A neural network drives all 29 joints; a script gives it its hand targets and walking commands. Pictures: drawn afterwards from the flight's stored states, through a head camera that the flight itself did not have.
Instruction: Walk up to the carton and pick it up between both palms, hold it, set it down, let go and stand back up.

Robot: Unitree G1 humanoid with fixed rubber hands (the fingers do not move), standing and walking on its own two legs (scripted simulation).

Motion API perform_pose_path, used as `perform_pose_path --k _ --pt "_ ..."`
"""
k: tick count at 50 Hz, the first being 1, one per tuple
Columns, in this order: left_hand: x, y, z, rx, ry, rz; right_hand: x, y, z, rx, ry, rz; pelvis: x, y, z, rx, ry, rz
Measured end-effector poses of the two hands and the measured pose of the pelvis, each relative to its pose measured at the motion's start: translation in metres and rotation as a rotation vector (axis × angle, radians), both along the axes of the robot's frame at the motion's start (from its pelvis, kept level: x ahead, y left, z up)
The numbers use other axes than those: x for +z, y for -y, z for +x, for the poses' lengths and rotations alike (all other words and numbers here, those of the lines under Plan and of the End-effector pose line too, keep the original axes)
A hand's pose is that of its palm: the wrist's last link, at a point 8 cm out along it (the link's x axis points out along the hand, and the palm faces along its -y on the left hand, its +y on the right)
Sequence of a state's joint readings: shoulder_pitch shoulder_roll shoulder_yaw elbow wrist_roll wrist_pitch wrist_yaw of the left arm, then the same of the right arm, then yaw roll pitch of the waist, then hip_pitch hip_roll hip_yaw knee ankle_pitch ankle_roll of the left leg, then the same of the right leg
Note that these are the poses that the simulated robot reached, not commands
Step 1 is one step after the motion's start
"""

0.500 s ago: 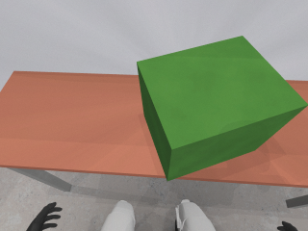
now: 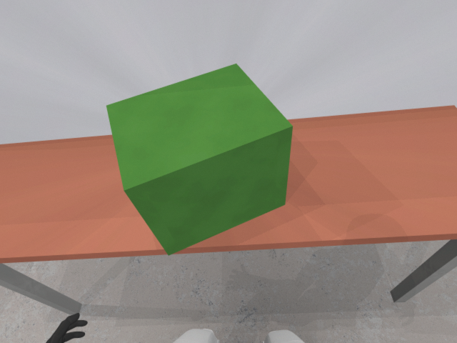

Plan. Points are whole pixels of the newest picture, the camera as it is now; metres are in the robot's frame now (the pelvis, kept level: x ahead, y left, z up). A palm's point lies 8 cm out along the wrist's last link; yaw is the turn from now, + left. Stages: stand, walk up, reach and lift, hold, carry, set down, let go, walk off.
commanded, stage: walk up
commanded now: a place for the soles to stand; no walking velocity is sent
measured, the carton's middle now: (202, 159) +0.45 +0.08 +0.05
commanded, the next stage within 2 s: none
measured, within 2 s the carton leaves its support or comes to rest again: neither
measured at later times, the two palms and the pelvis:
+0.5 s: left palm out of the picture -0.10 +0.38 -0.01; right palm out of the picture -0.01 -0.25 -0.12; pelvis -0.08 +0.05 +0.03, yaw +5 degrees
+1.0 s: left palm out of the picture -0.14 +0.55 -0.06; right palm out of the picture -0.11 -0.11 -0.03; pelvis -0.14 +0.22 +0.05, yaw +2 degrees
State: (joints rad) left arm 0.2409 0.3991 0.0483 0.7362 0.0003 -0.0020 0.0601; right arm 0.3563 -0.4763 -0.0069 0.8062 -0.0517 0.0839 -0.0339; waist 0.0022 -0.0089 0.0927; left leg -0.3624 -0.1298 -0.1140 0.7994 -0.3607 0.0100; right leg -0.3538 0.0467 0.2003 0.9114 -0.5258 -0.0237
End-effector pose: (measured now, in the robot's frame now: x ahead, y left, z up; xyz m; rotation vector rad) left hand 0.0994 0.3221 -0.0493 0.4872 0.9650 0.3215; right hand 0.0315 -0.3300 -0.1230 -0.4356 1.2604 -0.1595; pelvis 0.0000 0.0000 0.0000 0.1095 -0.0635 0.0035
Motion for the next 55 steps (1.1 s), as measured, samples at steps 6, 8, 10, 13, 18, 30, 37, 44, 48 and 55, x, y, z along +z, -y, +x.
perform_pose_path --k 6,8,10,13,18,30,37,44,48,55 --pt "0.037 -0.007 -0.140 0.193 -0.252 0.122 -0.009 -0.024 0.043 0.085 0.141 0.156 0.019 0.009 -0.029 0.025 0.024 -0.029" --pt "0.055 -0.008 -0.169 0.232 -0.301 0.148 -0.006 -0.029 0.036 0.093 0.122 0.182 0.030 0.009 -0.036 0.036 0.015 -0.022" --pt "0.068 -0.008 -0.188 0.251 -0.327 0.161 -0.004 -0.033 0.026 0.100 0.091 0.201 0.038 0.009 -0.043 0.047 0.003 -0.016" --pt "0.077 -0.010 -0.204 0.259 -0.340 0.163 -0.002 -0.036 0.003 0.105 0.034 0.209 0.044 0.006 -0.052 0.060 -0.012 -0.017" --pt "0.067 -0.021 -0.216 0.262 -0.304 0.140 -0.003 -0.043 -0.033 0.102 -0.036 0.188 0.041 -0.007 -0.063 0.077 -0.004 -0.036" --pt "0.013 -0.107 -0.180 0.176 -0.074 0.009 0.019 -0.114 -0.061 0.111 0.032 0.092 0.022 -0.095 -0.097 0.086 0.034 -0.145" --pt "-0.031 -0.166 -0.156 0.088 -0.011 -0.086 0.037 -0.167 -0.128 0.048 -0.001 0.002 0.008 -0.162 -0.125 0.052 0.074 -0.160" --pt "0.003 -0.205 -0.206 0.106 -0.185 -0.113 0.090 -0.207 -0.135 0.072 -0.030 -0.002 0.057 -0.198 -0.140 0.070 -0.060 -0.170" --pt "0.001 -0.220 -0.237 0.100 -0.298 -0.130 0.100 -0.220 -0.140 0.058 -0.008 -0.023 0.061 -0.212 -0.144 0.051 -0.093 -0.184" --pt "-0.023 -0.215 -0.201 0.052 -0.172 -0.206 0.095 -0.233 -0.153 0.002 0.077 -0.027 0.049 -0.217 -0.146 0.030 0.006 -0.159"
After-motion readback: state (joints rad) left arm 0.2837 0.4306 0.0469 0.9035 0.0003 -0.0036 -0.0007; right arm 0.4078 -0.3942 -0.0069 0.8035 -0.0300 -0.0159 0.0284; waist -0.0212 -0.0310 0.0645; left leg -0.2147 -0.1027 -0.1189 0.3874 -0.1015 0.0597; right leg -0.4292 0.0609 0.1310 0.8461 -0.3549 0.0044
